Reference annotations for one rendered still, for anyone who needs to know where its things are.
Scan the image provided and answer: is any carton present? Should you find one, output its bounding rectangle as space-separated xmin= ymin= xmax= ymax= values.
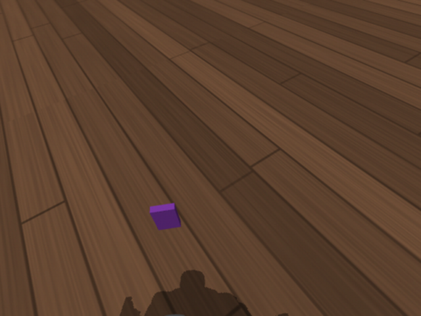
xmin=150 ymin=203 xmax=181 ymax=230

